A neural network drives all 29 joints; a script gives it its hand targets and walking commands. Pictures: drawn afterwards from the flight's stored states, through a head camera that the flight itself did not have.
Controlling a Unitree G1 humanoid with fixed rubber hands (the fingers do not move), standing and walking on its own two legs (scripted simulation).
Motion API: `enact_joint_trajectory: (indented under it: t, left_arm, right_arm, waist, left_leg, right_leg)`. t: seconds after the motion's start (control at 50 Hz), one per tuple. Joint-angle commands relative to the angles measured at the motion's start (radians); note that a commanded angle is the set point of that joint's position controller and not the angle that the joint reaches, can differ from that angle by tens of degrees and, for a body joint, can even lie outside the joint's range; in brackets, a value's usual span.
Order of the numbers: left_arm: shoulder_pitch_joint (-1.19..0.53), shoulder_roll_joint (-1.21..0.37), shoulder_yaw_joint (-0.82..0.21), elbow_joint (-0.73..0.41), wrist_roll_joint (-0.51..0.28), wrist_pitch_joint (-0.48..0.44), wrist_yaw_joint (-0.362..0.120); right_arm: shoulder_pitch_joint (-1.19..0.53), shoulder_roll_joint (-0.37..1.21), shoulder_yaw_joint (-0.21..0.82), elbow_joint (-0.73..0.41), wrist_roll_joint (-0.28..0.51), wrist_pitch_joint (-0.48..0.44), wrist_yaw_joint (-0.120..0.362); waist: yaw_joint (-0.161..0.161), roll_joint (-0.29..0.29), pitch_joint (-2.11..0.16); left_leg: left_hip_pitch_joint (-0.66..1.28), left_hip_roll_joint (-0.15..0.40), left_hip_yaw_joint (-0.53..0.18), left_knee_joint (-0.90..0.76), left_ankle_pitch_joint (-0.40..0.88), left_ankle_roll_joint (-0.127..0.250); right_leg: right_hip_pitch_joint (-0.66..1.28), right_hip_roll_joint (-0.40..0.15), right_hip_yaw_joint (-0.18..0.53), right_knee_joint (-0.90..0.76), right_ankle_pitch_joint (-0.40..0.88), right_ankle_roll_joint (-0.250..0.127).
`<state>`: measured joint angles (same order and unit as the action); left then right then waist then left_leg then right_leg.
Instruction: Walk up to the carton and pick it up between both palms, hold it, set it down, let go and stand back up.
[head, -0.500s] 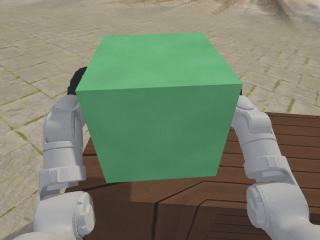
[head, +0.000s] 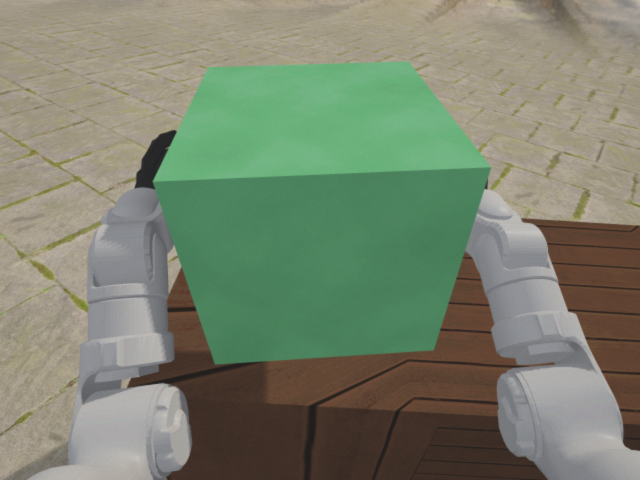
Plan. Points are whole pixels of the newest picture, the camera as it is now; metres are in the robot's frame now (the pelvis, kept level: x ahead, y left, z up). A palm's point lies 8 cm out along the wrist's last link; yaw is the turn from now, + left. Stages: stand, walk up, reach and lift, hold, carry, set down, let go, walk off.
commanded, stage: hold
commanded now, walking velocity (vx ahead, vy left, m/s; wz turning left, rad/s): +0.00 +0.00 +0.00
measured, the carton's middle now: (317, 204) +0.40 -0.01 +0.19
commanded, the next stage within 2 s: none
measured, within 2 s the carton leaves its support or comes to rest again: neither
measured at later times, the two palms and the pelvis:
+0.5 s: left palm (146, 200) +0.35 +0.19 +0.23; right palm (463, 198) +0.36 -0.18 +0.23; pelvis -0.01 +0.00 +0.00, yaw +1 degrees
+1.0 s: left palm (150, 197) +0.36 +0.18 +0.23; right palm (465, 195) +0.37 -0.19 +0.23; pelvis +0.00 +0.00 +0.00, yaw +1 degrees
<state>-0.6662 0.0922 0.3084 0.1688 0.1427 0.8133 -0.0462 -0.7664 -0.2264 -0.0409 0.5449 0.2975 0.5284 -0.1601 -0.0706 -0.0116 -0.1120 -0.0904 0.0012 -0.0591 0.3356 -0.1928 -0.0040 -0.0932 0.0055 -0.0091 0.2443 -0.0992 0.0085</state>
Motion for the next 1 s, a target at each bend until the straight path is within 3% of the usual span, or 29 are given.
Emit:
enact_joint_trajectory:
  t: [0.0,0.1,0.12,0.16,0.22,0.32,0.46,0.56,0.8,0.98]
  left_arm:
    - [-0.706,-0.544,-0.468,-0.192,-0.156,-0.089,-0.121]
    - [-0.696,-0.539,-0.480,-0.219,-0.163,-0.091,-0.127]
    - [-0.721,-0.535,-0.489,-0.234,-0.168,-0.095,-0.127]
    - [-0.712,-0.531,-0.469,-0.191,-0.155,-0.089,-0.128]
    - [-0.716,-0.543,-0.487,-0.212,-0.165,-0.094,-0.128]
    - [-0.708,-0.554,-0.469,-0.134,-0.148,-0.091,-0.136]
    - [-0.787,-0.584,-0.521,-0.198,-0.197,-0.118,-0.109]
    - [-0.773,-0.580,-0.482,-0.122,-0.172,-0.107,-0.113]
    - [-0.748,-0.566,-0.473,-0.155,-0.173,-0.107,-0.117]
    - [-0.750,-0.552,-0.476,-0.172,-0.166,-0.104,-0.125]
  right_arm:
    - [-0.804,0.651,0.352,-0.391,0.156,-0.041,0.135]
    - [-0.797,0.656,0.362,-0.441,0.158,-0.040,0.121]
    - [-0.793,0.656,0.355,-0.429,0.156,-0.036,0.121]
    - [-0.796,0.652,0.346,-0.400,0.142,-0.033,0.127]
    - [-0.793,0.661,0.353,-0.411,0.144,-0.037,0.128]
    - [-0.805,0.657,0.326,-0.368,0.124,-0.035,0.132]
    - [-0.836,0.671,0.332,-0.389,0.138,-0.048,0.143]
    - [-0.846,0.651,0.311,-0.326,0.124,-0.043,0.151]
    - [-0.843,0.676,0.350,-0.376,0.159,-0.043,0.136]
    - [-0.824,0.662,0.337,-0.377,0.156,-0.033,0.126]
  waist:
    - [0.006,0.022,-0.397]
    - [-0.004,0.018,-0.422]
    - [-0.012,0.028,-0.420]
    - [0.002,0.022,-0.372]
    - [-0.002,0.029,-0.396]
    - [-0.006,0.024,-0.349]
    - [-0.017,0.053,-0.434]
    - [-0.008,0.049,-0.378]
    - [0.005,0.025,-0.423]
    - [-0.013,0.035,-0.391]
  left_leg:
    - [-0.029,-0.059,0.042,-0.030,0.287,-0.022]
    - [-0.025,-0.064,0.041,-0.021,0.308,-0.024]
    - [-0.027,-0.065,0.039,-0.025,0.290,-0.028]
    - [-0.045,-0.062,0.043,-0.042,0.238,-0.019]
    - [-0.042,-0.060,0.041,-0.036,0.259,-0.024]
    - [-0.071,-0.055,0.041,-0.059,0.192,-0.014]
    - [-0.036,-0.051,0.031,-0.040,0.230,-0.028]
    - [-0.076,-0.044,0.029,-0.063,0.159,-0.019]
    - [-0.042,-0.059,0.035,-0.031,0.252,-0.014]
    - [-0.044,-0.061,0.032,-0.035,0.246,-0.024]
  right_leg:
    - [0.295,0.061,0.009,0.038,0.239,0.006]
    - [0.319,0.059,0.009,0.045,0.292,0.014]
    - [0.308,0.058,0.008,0.043,0.268,0.014]
    - [0.283,0.055,0.006,0.032,0.210,0.010]
    - [0.296,0.057,0.008,0.040,0.236,0.008]
    - [0.276,0.052,0.010,0.027,0.170,0.002]
    - [0.254,0.063,0.000,0.039,0.169,0.000]
    - [0.242,0.060,0.004,0.025,0.093,-0.008]
    - [0.281,0.059,0.013,0.035,0.214,0.006]
    - [0.275,0.058,0.009,0.032,0.216,0.009]
